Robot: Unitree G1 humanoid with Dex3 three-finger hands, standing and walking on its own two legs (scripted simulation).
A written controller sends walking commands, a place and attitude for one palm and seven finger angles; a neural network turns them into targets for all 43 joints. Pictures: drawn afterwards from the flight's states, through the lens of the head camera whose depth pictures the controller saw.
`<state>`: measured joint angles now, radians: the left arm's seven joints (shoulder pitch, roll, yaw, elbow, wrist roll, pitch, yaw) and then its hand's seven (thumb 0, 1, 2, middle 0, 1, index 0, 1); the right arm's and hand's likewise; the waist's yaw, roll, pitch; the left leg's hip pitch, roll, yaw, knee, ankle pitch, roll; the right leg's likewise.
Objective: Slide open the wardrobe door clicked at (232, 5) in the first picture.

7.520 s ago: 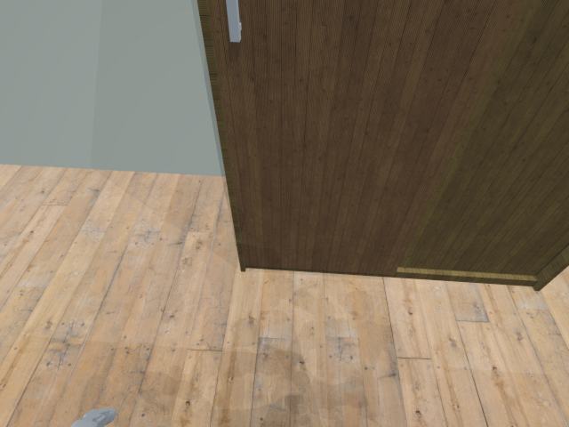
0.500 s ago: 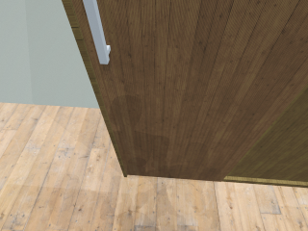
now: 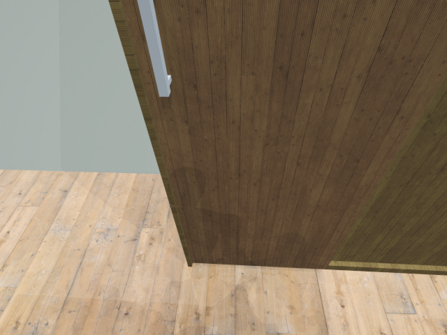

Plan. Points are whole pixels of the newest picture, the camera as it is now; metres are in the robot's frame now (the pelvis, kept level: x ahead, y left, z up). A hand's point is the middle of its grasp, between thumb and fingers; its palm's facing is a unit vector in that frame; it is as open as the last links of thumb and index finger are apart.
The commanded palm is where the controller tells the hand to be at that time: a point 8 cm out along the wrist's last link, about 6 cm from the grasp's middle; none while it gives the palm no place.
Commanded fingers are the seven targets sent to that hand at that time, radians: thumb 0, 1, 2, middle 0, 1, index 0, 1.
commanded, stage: come to a stop and stand still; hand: left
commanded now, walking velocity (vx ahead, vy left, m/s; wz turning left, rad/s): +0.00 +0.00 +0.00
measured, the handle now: (157, 44) +0.53 +0.15 +0.28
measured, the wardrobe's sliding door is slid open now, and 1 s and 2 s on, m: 0.00 0.00 0.00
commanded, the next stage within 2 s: look again from close up in 0.68 s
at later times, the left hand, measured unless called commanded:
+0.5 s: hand out of the picture +0.05 +0.17 -0.17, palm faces -0.01 -0.98 -0.22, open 7.4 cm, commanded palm none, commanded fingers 0.00 0.90 0.90 -0.20 -0.30 -0.20 -0.30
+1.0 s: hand out of the picture +0.07 +0.17 -0.17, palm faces +0.01 -0.97 -0.23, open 7.4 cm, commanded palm none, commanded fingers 0.00 0.90 0.90 -0.20 -0.30 -0.20 -0.30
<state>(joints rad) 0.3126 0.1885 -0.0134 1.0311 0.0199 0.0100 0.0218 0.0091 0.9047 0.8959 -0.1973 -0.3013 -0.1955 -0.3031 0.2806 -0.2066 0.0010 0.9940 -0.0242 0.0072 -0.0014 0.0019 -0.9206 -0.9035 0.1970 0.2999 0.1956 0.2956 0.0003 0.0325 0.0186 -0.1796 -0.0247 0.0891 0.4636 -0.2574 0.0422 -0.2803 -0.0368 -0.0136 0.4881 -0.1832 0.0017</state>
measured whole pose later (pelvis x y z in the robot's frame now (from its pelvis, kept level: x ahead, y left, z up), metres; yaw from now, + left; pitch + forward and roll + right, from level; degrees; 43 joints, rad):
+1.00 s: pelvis +0.04 -0.02 +0.00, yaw +0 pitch -2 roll +0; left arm 0.21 0.19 -0.01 1.09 0.01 -0.01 0.03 0.01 0.90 0.90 -0.20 -0.30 -0.20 -0.30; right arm 0.23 -0.19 0.01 1.12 -0.02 -0.02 -0.02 0.00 -0.91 -0.90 0.20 0.30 0.19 0.30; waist 0.00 0.00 0.05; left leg -0.10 0.00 0.07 0.41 -0.28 0.01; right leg -0.21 -0.01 -0.03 0.46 -0.22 -0.02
